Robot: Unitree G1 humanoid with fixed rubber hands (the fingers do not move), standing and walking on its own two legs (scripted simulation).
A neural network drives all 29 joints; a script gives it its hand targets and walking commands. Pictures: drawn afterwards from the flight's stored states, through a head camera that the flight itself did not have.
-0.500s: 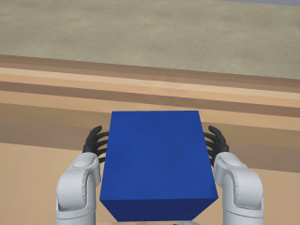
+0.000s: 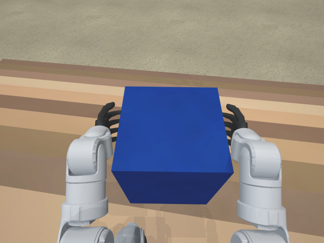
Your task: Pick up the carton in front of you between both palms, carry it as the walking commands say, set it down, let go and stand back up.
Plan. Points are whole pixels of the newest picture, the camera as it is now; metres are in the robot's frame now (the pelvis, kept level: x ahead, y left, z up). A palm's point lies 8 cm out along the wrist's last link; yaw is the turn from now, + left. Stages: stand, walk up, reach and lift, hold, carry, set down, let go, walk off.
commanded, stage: carry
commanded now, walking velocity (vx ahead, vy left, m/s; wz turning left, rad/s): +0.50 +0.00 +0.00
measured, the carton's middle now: (169, 151) +0.33 +0.01 +0.04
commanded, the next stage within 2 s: none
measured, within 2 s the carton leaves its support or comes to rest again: neither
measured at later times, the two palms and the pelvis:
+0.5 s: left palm (123, 56) +0.68 +0.17 +0.09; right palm (210, 57) +0.67 -0.13 +0.10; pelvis +0.31 +0.03 -0.01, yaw +0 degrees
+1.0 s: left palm (147, 54) +0.98 +0.12 -0.08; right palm (205, 53) +1.00 -0.18 -0.09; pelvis +0.64 -0.05 -0.15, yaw +1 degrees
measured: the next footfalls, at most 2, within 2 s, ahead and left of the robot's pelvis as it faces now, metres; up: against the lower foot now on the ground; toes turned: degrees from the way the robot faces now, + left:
left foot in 0.10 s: +0.27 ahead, +0.09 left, +0.00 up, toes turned +6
right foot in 0.70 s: +0.63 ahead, -0.05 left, -0.11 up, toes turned -2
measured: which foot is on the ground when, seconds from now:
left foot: up 0.00-0.08, down 0.10-0.72, up 0.74-1.00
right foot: down 0.00-0.10, up 0.12-0.68, down 0.70-1.00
